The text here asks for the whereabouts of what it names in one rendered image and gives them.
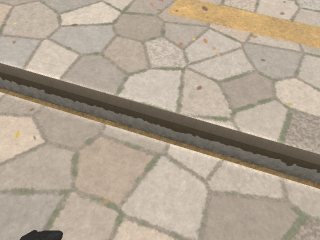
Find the robot left hand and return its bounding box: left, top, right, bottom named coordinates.
left=20, top=230, right=63, bottom=240

